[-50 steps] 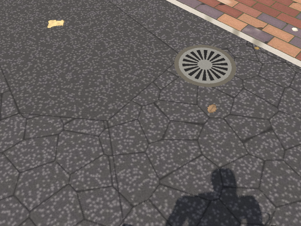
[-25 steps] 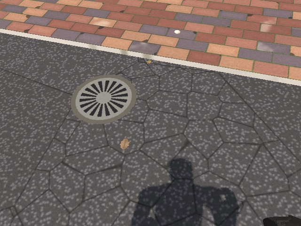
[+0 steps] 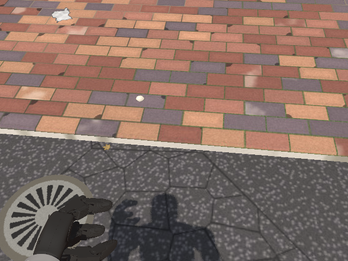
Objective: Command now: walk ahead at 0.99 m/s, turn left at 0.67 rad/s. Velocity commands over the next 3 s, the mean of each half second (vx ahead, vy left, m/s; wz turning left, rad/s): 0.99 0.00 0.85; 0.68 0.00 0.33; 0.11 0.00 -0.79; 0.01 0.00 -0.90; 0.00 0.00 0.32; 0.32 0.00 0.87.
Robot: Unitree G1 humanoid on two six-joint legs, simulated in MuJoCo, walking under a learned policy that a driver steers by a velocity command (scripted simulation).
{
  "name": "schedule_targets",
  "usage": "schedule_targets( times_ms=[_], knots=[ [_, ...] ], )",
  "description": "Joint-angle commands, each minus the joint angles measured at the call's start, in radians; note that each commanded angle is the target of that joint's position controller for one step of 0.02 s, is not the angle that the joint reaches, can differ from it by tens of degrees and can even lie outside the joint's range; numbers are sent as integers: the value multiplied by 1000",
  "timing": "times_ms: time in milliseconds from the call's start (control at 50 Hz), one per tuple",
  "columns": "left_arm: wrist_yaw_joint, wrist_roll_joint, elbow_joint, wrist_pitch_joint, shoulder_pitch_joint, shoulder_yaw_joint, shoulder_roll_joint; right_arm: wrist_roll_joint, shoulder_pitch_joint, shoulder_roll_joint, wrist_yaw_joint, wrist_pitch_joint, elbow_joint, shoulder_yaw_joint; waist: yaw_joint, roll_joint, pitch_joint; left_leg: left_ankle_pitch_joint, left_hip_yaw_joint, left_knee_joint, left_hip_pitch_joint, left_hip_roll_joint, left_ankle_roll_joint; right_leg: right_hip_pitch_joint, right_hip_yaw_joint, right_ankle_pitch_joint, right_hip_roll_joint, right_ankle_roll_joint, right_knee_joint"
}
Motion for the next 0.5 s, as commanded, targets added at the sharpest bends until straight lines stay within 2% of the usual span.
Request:
schedule_targets(
  times_ms=[20, 40, 60, 80, 100, 120, 140, 160, 200, 240, 260, 300, 320, 340, 360, 380, 400, 420, 440, 460, 480, 500],
  knots=[
    [54, 19, 76, -8, 450, 109, 237, 12, -191, -201, 4, -33, -113, -46, 350, -77, -172, 518, -34, 457, -512, 37, 88, 785, 42, -169, -57, -33, -33],
    [74, 43, 89, -9, 593, 131, 321, 17, -192, -48, -5, -38, -156, -12, 357, -281, -268, -64, 33, 802, -703, -34, 77, 930, 430, -608, -355, -59, -179],
    [75, 28, 78, 5, 510, 138, 335, 39, -139, -46, -10, -25, -193, -1, 269, -362, -274, -43, 75, 980, -836, -26, 83, 848, 835, -811, -446, -117, -386],
    [73, 16, 61, 8, 392, 122, 230, 12, -188, -82, -13, -2, -175, -6, 224, -212, -121, 61, 90, 1032, -886, 57, 84, 727, 711, -778, -409, -131, -368],
    [65, 7, 63, 4, 357, 109, 157, -6, -240, -87, -3, 10, -170, -7, 218, -117, -46, 114, 107, 999, -874, 93, 78, 631, 519, -582, -355, -126, -348],
    [60, 9, 77, -1, 346, 103, 128, -11, -265, -77, 10, 21, -165, -8, 199, -91, -3, 138, 105, 964, -842, 119, 65, 561, 369, -397, -305, -108, -356],
    [62, 4, 99, -9, 363, 96, 108, -21, -284, -61, 22, 34, -169, -7, 184, -102, 27, 148, 105, 946, -831, 138, 57, 523, 257, -280, -265, -90, -366],
    [60, -8, 126, -19, 385, 96, 100, -26, -309, -40, 31, 48, -185, -2, 174, -133, 46, 162, 112, 931, -836, 155, 52, 506, 177, -170, -254, -75, -371],
    [50, -24, 170, -35, 431, 90, 68, -28, -392, -22, 44, 66, -226, 7, 168, -113, 62, 200, 134, 928, -884, 161, 52, 527, 46, 76, -235, -60, -377],
    [47, -24, 189, -45, 439, 90, 68, -29, -465, -13, 55, 66, -273, 20, 154, -91, 70, 282, 171, 868, -888, 155, 57, 515, -80, 280, -219, -52, -388],
    [48, -22, 198, -49, 431, 92, 75, -27, -510, -14, 61, 64, -296, 27, 146, -95, 85, 325, 192, 806, -876, 150, 61, 502, -135, 332, -205, -47, -403],
    [56, -20, 216, -50, 433, 94, 91, -24, -605, -27, 76, 64, -328, 39, 149, -54, 126, 388, 275, 616, -803, 121, 80, 479, -235, 391, -158, -25, -449],
    [60, -19, 222, -49, 441, 94, 104, -19, -616, -23, 81, 65, -327, 46, 148, -37, 125, 409, 324, 539, -725, 89, 96, 468, -288, 538, -138, -6, -447],
    [63, -18, 227, -51, 461, 100, 144, -23, -639, -21, 84, 62, -346, 53, 137, -52, 137, 409, 365, 462, -653, 63, 116, 470, -310, 781, -157, 3, -407],
    [70, -18, 233, -45, 486, 107, 172, -25, -630, -42, 81, 63, -336, 50, 125, -59, 109, 393, 408, 436, -594, 14, 130, 523, -319, 1013, -162, 9, -348],
    [80, -18, 233, -35, 494, 115, 205, -29, -577, -64, 75, 62, -317, 45, 88, -88, 67, 371, 410, 410, -512, -16, 146, 558, -318, 1149, -177, 14, -260],
    [89, -13, 223, -18, 473, 123, 234, -27, -461, -104, 66, 60, -280, 31, 19, -106, -8, 340, 399, 402, -374, -49, 164, 566, -307, 1233, -193, 13, -107],
    [95, -10, 207, -1, 427, 130, 256, -29, -264, -151, 55, 58, -222, 8, -80, -120, -97, 311, 357, 395, -156, -66, 196, 504, -285, 1269, -214, 1, 134],
    [87, -3, 187, 10, 385, 131, 256, -24, -47, -198, 32, 54, -146, -23, -158, -82, -183, 288, 264, 329, 133, -56, 236, 337, -271, 1016, -190, -12, 467],
    [60, 13, 188, 8, 391, 113, 166, -7, -92, -244, 0, 61, -129, -47, -69, 83, -118, 196, 130, 324, 257, 36, 265, 45, -249, -115, -15, -10, 838],
    [63, -1, 80, -8, 464, 93, 111, -31, -177, -370, -7, 80, -180, -71, 61, 223, -220, 328, -346, 256, 449, 244, 426, -269, -131, -393, 57, 33, 1146],
    [63, -11, 21, -34, 363, 88, 164, -28, -143, -357, -18, 89, -209, -79, -7, 99, -298, 43, -582, 17, 475, 309, 487, -398, 31, -312, 43, 30, 1132]
  ],
)
Next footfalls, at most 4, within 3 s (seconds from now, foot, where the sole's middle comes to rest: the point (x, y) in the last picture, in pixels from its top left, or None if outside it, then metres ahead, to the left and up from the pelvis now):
0.02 right None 0.18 -0.14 -0.77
0.46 left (138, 248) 0.56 0.11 -0.77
0.84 right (108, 158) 1.01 0.21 -0.77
1.42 left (65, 161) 1.03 0.41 -0.77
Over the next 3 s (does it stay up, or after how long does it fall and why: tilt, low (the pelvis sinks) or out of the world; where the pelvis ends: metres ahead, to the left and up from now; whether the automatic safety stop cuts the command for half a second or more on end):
stays up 1.09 0.28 0.02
